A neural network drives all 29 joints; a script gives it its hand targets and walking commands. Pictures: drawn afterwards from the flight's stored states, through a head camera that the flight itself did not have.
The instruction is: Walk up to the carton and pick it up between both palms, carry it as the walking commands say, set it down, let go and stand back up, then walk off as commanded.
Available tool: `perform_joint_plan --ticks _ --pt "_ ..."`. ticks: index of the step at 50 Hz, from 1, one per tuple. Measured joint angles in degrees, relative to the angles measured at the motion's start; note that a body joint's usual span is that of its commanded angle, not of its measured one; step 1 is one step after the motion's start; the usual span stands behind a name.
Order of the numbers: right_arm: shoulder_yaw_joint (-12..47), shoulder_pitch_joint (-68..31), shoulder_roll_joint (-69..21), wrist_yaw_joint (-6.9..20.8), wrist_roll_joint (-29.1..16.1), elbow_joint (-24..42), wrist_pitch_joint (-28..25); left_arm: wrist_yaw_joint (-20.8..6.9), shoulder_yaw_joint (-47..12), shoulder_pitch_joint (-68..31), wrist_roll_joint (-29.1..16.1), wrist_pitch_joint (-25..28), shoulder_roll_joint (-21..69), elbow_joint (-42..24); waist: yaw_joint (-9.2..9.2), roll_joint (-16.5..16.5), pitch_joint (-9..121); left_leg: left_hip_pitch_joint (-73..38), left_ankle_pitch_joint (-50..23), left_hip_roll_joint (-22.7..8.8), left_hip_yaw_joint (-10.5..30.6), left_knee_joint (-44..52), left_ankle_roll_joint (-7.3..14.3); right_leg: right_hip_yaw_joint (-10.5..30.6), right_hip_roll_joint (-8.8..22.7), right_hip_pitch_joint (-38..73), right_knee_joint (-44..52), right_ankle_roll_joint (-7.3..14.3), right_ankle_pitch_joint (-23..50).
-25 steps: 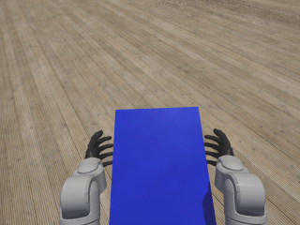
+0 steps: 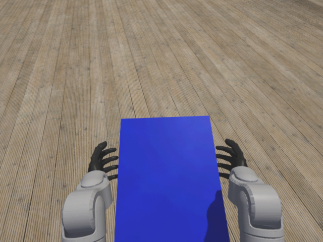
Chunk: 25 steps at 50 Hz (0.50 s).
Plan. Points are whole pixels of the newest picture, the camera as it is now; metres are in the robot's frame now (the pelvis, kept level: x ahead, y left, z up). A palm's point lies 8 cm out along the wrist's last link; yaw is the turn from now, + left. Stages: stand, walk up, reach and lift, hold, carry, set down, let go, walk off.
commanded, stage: carry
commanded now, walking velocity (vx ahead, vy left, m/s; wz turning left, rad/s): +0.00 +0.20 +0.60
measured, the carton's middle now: (167, 178) +0.30 +0.02 -0.01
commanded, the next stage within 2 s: none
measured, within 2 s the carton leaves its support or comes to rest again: neither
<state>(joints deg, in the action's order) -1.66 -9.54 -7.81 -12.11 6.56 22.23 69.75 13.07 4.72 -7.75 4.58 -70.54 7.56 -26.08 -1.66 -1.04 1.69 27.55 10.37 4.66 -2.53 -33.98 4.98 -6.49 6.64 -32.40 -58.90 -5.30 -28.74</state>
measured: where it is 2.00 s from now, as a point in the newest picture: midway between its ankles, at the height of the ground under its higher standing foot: outside the picture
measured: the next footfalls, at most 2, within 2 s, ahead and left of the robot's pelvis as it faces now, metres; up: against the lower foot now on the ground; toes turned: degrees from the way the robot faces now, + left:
right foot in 0.10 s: +0.06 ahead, -0.08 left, +0.00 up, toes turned -4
left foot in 0.42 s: +0.00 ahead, +0.30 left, +0.00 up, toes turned +21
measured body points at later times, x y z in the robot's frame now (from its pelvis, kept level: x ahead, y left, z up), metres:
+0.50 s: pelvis -0.05 +0.15 +0.00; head -0.04 +0.17 +0.45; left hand +0.15 +0.40 +0.08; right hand +0.26 +0.11 +0.09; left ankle -0.03 +0.28 -0.72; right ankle -0.01 -0.03 -0.67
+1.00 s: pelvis -0.15 +0.27 +0.01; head -0.14 +0.26 +0.46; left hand -0.01 +0.55 +0.11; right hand +0.17 +0.30 +0.11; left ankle -0.21 +0.41 -0.71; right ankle -0.03 +0.12 -0.72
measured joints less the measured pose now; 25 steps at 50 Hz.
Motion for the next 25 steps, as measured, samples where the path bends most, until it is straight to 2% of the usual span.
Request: perform_joint_plan --ticks 5,6,7,9,11,13,16,18,20,21,22,24,25 --pt "0.2 0.6 0.1 -0.8 0.0 2.2 0.2 -0.6 0.1 -0.3 -0.6 1.2 0.0 0.3 0.89 2.5 1.3 0.6 -2.1 4.0 0.9 1.6 1.8 0.3 -3.1 6.7 16.3 2.5 3.5" --pt "-0.1 0.7 0.1 -1.0 0.0 2.4 0.4 -0.8 -0.1 -0.4 -0.6 1.6 0.1 1.0 1.06 4.1 1.4 0.6 -2.3 4.2 1.6 1.4 1.1 -0.4 -3.4 8.2 19.5 4.2 8.5" --pt "-0.3 1.2 0.2 -1.1 0.0 2.6 0.6 -1.0 -0.4 -0.6 -0.6 1.7 0.1 1.8 1.26 4.7 1.5 1.7 2.0 4.3 1.6 -2.2 -0.9 -1.1 -2.8 8.9 20.6 5.4 10.8" --pt "-0.2 2.3 0.3 -1.3 -0.2 3.1 1.1 -1.2 -0.7 -0.5 -0.4 1.3 0.1 2.4 1.98 4.2 1.7 5.7 8.3 3.2 -0.4 -16.4 -3.8 -2.5 -0.8 10.3 22.0 5.8 11.6" --pt "0.2 2.4 0.3 -1.4 -0.5 3.2 1.7 -1.3 -0.8 0.2 -0.1 0.9 0.0 1.9 2.51 3.6 1.8 7.9 9.1 0.5 -0.7 -25.7 -4.9 -3.4 1.0 11.7 24.1 4.8 12.3" --pt "0.4 1.9 0.3 -1.6 -0.8 3.2 1.9 -1.3 -0.7 0.6 0.3 0.7 0.0 1.0 3.0 2.7 1.8 7.6 9.2 -2.6 -0.5 -26.5 -5.8 -3.9 3.1 12.5 25.5 3.4 13.2" --pt "0.1 0.8 0.2 -1.8 -1.2 3.6 2.0 -1.1 -0.8 0.4 0.6 0.5 0.0 -0.3 3.6 1.1 1.6 4.5 10.7 -5.9 -0.4 -18.3 -6.2 -4.7 7.1 12.7 25.7 1.2 13.8" --pt "-0.2 0.1 0.1 -1.9 -1.3 4.0 2.1 -1.0 -1.1 0.1 0.9 0.4 0.0 -0.9 3.79 0.1 1.5 1.2 11.0 -7.0 -1.0 -10.6 -6.0 -5.3 9.8 12.6 24.9 -0.6 13.7" --pt "-0.5 -0.5 0.0 -1.8 -1.4 4.0 2.2 -0.8 -1.2 -0.1 1.2 0.2 0.0 -1.4 3.8 -0.5 1.8 -3.3 7.7 -7.0 -1.8 -1.1 -5.4 -5.6 12.6 11.8 22.6 -2.6 13.0" --pt "-0.3 -1.0 -0.1 -1.7 -1.3 3.7 2.2 -0.8 -0.9 -0.3 1.4 0.0 0.0 -1.7 3.72 -1.1 2.0 -4.2 2.9 -6.2 -1.9 1.5 -5.4 -5.1 14.2 10.6 20.2 -3.1 12.1" --pt "0.1 -1.3 -0.2 -1.6 -1.2 2.7 1.6 -0.7 -0.3 -0.3 1.5 0.0 0.0 -1.8 3.61 -1.5 2.0 -2.5 1.5 -5.4 -1.8 -0.5 -5.5 -3.3 14.2 8.5 16.0 -3.3 6.4" --pt "1.1 -1.2 -0.2 -1.5 -1.3 0.7 0.9 -0.6 0.9 -0.1 1.4 -0.4 0.0 -1.6 2.63 -1.0 1.5 -0.3 2.9 -5.3 -1.1 -3.7 -4.5 0.4 10.4 3.9 4.8 -2.9 -4.8" --pt "1.2 -1.0 -0.1 -1.2 -1.2 0.1 0.8 -0.5 1.2 0.0 1.3 -0.7 0.0 -1.3 1.99 -0.7 1.1 0.0 3.3 -5.2 -0.7 -3.9 -4.0 1.2 8.2 2.0 0.2 -2.5 -6.9"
